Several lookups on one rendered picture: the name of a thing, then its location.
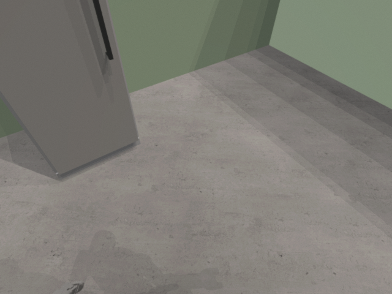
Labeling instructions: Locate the left robot hand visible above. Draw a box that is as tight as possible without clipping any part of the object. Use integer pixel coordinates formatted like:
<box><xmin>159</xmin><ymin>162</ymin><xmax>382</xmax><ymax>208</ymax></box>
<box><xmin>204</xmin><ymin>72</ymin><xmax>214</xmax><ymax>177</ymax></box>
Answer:
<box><xmin>53</xmin><ymin>281</ymin><xmax>84</xmax><ymax>294</ymax></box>

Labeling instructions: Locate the fridge door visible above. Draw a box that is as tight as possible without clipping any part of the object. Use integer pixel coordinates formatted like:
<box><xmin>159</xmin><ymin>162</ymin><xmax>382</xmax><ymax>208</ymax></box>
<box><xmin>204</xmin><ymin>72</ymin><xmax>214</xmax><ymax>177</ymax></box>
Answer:
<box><xmin>0</xmin><ymin>0</ymin><xmax>138</xmax><ymax>175</ymax></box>

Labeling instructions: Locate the handle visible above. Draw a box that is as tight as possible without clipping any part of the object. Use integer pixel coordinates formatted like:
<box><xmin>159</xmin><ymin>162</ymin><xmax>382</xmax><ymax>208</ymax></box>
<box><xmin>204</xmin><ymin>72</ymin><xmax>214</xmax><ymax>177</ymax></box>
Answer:
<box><xmin>93</xmin><ymin>0</ymin><xmax>113</xmax><ymax>60</ymax></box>

